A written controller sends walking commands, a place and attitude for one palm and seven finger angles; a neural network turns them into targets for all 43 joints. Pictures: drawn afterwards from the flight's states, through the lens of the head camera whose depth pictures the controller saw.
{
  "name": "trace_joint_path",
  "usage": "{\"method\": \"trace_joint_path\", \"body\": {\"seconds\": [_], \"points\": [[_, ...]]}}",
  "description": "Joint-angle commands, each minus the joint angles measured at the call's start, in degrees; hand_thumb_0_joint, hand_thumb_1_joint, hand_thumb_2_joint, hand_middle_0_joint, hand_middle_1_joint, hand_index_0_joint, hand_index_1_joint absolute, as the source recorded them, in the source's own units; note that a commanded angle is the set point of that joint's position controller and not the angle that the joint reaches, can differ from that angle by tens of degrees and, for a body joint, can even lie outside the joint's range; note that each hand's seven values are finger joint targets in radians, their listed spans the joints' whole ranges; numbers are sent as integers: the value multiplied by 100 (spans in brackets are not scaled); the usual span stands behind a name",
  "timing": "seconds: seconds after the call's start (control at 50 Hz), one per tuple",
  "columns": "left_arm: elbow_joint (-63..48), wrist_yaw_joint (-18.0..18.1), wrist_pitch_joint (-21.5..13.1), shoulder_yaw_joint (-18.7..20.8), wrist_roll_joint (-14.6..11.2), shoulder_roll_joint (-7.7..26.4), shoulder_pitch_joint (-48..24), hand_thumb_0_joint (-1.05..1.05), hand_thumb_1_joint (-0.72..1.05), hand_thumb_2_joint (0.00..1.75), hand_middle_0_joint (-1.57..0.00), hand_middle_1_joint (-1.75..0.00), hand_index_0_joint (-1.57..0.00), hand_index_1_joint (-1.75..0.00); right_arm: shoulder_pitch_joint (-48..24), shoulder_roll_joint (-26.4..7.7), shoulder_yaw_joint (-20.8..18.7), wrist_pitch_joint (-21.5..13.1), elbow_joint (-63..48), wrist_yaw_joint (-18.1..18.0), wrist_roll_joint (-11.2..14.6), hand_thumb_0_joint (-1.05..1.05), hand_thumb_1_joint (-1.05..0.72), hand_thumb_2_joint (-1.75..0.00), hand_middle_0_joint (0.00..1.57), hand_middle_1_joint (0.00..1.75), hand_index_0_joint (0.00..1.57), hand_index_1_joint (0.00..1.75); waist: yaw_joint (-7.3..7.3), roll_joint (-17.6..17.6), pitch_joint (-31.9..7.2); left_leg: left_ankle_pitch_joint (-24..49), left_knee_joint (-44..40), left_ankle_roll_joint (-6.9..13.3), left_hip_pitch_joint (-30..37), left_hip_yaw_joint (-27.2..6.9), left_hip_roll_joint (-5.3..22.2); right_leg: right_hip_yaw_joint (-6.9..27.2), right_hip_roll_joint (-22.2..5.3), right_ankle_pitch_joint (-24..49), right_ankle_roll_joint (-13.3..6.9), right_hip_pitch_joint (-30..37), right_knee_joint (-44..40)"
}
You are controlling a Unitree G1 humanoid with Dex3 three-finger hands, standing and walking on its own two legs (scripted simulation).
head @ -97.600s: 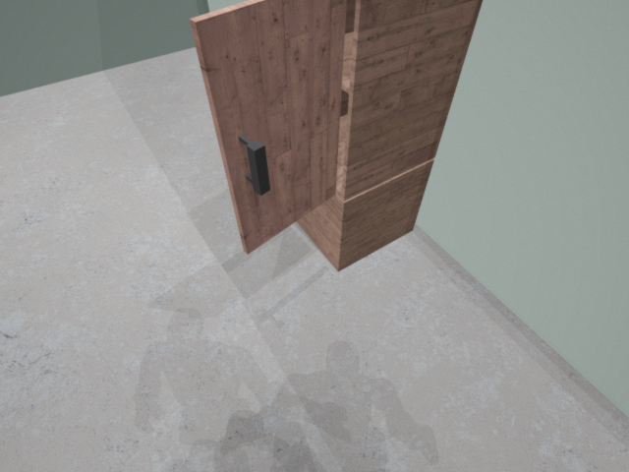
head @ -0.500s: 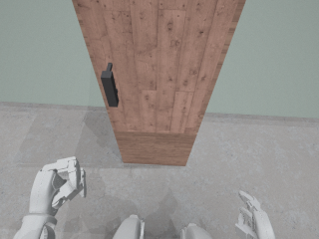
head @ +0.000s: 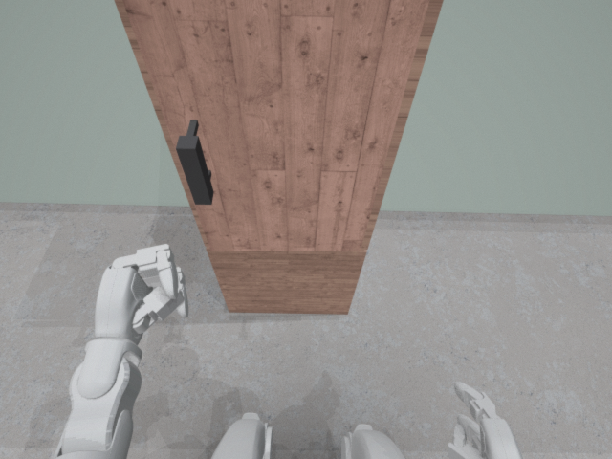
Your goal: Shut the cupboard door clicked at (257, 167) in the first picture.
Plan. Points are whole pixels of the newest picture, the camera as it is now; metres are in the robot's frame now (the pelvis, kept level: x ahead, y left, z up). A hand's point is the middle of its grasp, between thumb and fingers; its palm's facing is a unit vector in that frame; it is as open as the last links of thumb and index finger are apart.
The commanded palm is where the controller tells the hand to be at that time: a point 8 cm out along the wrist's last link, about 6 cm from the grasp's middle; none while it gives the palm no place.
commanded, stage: bring the fist close to the handle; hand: left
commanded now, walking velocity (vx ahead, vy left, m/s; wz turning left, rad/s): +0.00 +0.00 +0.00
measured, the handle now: (198, 162) +0.53 +0.19 +0.05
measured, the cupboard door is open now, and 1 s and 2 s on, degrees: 1 1 0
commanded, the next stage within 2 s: push the door shut along its arc in 0.96 s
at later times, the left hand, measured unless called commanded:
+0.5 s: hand (209, 234) +0.39 +0.15 +0.06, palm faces +0.03 -1.00 -0.03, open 3.1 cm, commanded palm +0.37 +0.19 +0.05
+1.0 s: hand (211, 224) +0.41 +0.15 +0.05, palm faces +0.06 -1.00 -0.01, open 3.1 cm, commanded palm +0.39 +0.20 +0.05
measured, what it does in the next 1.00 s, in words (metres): stands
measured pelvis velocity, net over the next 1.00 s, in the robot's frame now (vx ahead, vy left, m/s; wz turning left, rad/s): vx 0.00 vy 0.00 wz -0.02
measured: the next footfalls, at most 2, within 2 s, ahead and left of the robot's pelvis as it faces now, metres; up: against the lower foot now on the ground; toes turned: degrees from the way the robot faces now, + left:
none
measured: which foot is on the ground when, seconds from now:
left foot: down 0.00-1.00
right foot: down 0.00-1.00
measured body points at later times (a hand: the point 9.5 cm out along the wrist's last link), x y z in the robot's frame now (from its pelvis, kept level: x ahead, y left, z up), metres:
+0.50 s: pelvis +0.00 +0.01 +0.01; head +0.08 +0.01 +0.45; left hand +0.38 +0.20 +0.06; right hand +0.12 -0.24 -0.11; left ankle +0.03 +0.12 -0.65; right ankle +0.01 -0.10 -0.65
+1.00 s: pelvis +0.00 +0.00 +0.01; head +0.09 +0.01 +0.45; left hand +0.40 +0.20 +0.06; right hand +0.08 -0.26 -0.11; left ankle +0.03 +0.12 -0.65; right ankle +0.01 -0.10 -0.65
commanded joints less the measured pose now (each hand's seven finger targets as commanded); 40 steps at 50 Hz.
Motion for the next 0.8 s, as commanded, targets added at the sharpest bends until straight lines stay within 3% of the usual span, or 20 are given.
{"method": "trace_joint_path", "body": {"seconds": [0.0,0.04,0.08,0.16,0.18,0.24,0.26,0.32,0.34,0.4,0.42,0.48,0.54,0.58,0.64,0.68,0.7,0.74,0.78], "points": [[-637,143,-527,236,59,559,-1174,0,90,90,-130,-150,-130,-150,-138,-804,-353,-225,-702,47,6,0,-90,-90,20,30,20,30,-21,39,-1363,1136,-958,111,989,-78,-133,369,-13,1262,91,885,-1082],[-311,34,-453,-162,160,331,-1482,0,90,90,-130,-150,-130,-150,-49,-852,-363,-185,-675,75,30,0,-90,-90,20,30,20,30,-130,84,-1148,986,-1044,103,1064,-110,-117,331,-12,1131,81,689,-1159],[-266,-23,-410,-312,197,278,-1909,0,90,90,-130,-150,-130,-150,47,-898,-388,-175,-659,63,46,0,-90,-90,20,30,20,30,-201,77,-1282,1080,-1060,120,1236,-173,-107,298,4,1212,61,666,-1142],[-142,155,-535,153,150,602,-2685,0,90,90,-130,-150,-130,-150,56,-901,-421,-123,-530,25,23,0,-90,-90,20,30,20,30,-126,-127,-1687,1227,-1055,109,1343,-143,-106,328,-21,1393,82,853,-1122],[-200,255,-627,321,151,765,-2789,0,90,90,-130,-150,-130,-150,69,-902,-413,-127,-526,21,7,0,-90,-90,20,30,20,30,-59,5,-1788,1329,-1038,104,1344,-151,-120,330,-10,1470,63,904,-1054],[92,509,-857,561,237,851,-3130,0,90,90,-130,-150,-130,-150,55,-821,-404,-77,-395,68,-43,0,-90,-90,20,30,20,30,-7,-10,-2040,1555,-992,85,1349,-88,-121,359,-21,1768,78,1039,-935],[142,574,-927,566,296,845,-3119,0,90,90,-130,-150,-130,-150,57,-807,-411,-51,-385,98,-54,0,-90,-90,20,30,20,30,24,150,-2099,1654,-1001,65,1403,-78,-117,345,-24,1857,63,1026,-886],[641,614,-923,313,467,651,-3239,0,90,90,-130,-150,-130,-150,148,-837,-431,37,-318,175,-72,0,-90,-90,20,30,20,30,-82,194,-2038,1695,-1012,52,1487,-77,-95,317,-5,1908,67,855,-902],[836,567,-861,85,498,446,-3302,0,90,90,-130,-150,-130,-150,175,-840,-432,66,-304,199,-66,0,-90,-90,20,30,20,30,-156,233,-1891,1651,-1029,50,1517,-70,-91,302,5,1880,67,759,-958],[1264,442,-694,28,480,412,-3662,0,90,90,-130,-150,-130,-150,335,-913,-472,155,-255,199,-31,0,-90,-90,20,30,20,30,-282,-55,-1883,1725,-1060,58,1543,-106,-60,286,21,1977,77,761,-1041],[1376,402,-653,-44,451,317,-3843,0,90,90,-130,-150,-130,-150,353,-901,-476,174,-239,199,-21,0,-90,-90,20,30,20,30,-287,31,-1816,1638,-1074,51,1518,-91,-75,304,16,1919,83,748,-1088],[1513,420,-724,181,357,508,-4529,0,90,90,-130,-150,-130,-150,434,-927,-481,194,-188,158,-9,0,-90,-90,20,30,20,30,-352,-193,-1821,1527,-1066,74,1445,-138,-82,303,30,1809,80,759,-1118],[1692,567,-986,435,395,673,-5018,0,90,90,-130,-150,-130,-150,428,-886,-474,202,-79,164,-58,0,-90,-90,20,30,20,30,-336,-83,-2096,1563,-973,78,1432,-87,-110,373,6,1907,103,790,-1048],[1830,635,-1149,747,489,1018,-4805,0,90,90,-130,-150,-130,-150,475,-899,-471,220,-86,188,-94,0,-90,-90,20,30,20,30,-159,86,-2264,1655,-972,65,1387,-78,-124,378,25,1972,66,895,-945],[2096,633,-1224,690,620,916,-4493,0,90,90,-130,-150,-130,-150,487,-868,-478,303,-110,278,-125,0,-90,-90,20,30,20,30,-90,203,-2314,1756,-1003,49,1422,-22,-127,386,22,2093,63,916,-928],[2231,569,-1157,683,621,916,-4248,0,90,90,-130,-150,-130,-150,559,-903,-502,360,-176,307,-108,0,-90,-90,20,30,20,30,-96,24,-2320,1757,-1048,68,1362,0,-128,386,48,2132,66,1044,-983],[2270,527,-1102,595,602,812,-4218,0,90,90,-130,-150,-130,-150,518,-882,-497,392,-201,314,-84,0,-90,-90,20,30,20,30,-123,94,-2173,1661,-1077,72,1317,64,-131,417,34,2101,84,1026,-1069],[2288,456,-1031,503,524,725,-4552,0,90,90,-130,-150,-130,-150,560,-895,-503,433,-181,296,-59,0,-90,-90,20,30,20,30,-258,-127,-1964,1460,-1118,97,1204,61,-129,426,36,1960,112,1042,-1181],[2154,422,-1059,604,430,832,-4620,0,90,90,-130,-150,-130,-150,582,-926,-511,437,-224,257,-46,0,-90,-90,20,30,20,30,-264,-253,-2004,1379,-1119,119,1156,57,-134,468,37,1868,116,1133,-1238]]}}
